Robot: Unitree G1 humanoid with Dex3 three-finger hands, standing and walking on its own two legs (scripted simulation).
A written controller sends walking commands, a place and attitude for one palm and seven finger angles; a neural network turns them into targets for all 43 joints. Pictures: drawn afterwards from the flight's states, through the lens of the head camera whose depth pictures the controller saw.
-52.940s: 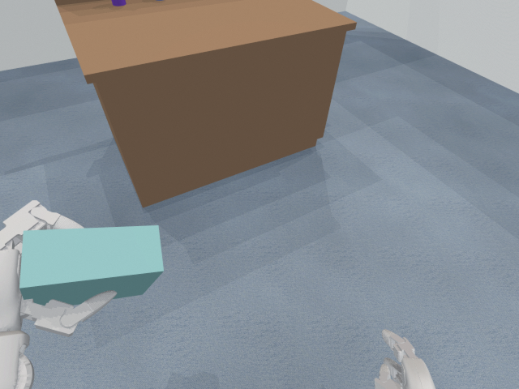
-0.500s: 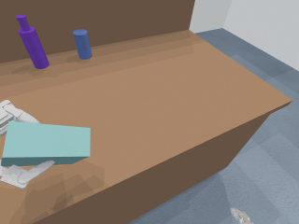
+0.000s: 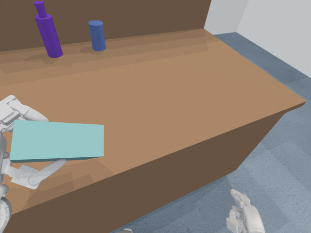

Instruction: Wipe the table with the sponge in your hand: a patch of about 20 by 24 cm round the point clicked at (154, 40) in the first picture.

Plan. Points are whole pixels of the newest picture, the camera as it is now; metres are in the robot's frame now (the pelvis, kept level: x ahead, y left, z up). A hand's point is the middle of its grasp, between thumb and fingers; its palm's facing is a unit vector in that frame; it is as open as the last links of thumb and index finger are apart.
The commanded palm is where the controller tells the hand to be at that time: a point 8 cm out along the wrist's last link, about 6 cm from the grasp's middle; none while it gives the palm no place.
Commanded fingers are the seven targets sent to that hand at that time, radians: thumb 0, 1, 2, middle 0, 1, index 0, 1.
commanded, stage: step back with the hand held close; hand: left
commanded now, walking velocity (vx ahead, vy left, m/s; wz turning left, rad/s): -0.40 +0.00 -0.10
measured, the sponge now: (71, 144) +0.24 +0.19 +0.17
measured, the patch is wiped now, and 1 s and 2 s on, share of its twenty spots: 1.00 1.00 1.00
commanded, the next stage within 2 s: stop stepping back and stand still in 0.54 s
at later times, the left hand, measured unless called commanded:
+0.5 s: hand (8, 205) +0.12 +0.21 +0.22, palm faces +0.27 -0.90 -0.35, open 9.9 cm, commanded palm +0.08 +0.27 +0.22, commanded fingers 0.00 0.10 1.30 -1.20 -1.60 -1.20 -1.60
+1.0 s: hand out of the picture -0.06 +0.24 +0.21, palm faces +0.37 -0.86 -0.35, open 9.9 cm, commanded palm -0.10 +0.28 +0.22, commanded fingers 0.00 0.10 1.30 -1.20 -1.60 -1.20 -1.60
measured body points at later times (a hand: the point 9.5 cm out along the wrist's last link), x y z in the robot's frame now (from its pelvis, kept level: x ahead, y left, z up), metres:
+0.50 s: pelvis -0.10 +0.00 +0.01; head -0.11 +0.04 +0.46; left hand +0.09 +0.26 +0.23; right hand +0.05 -0.23 -0.06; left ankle -0.05 +0.09 -0.65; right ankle -0.10 -0.15 -0.71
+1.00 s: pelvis -0.27 +0.01 +0.00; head -0.31 +0.03 +0.45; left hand -0.08 +0.29 +0.23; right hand -0.13 -0.23 -0.08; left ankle -0.22 +0.10 -0.63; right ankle -0.24 -0.11 -0.71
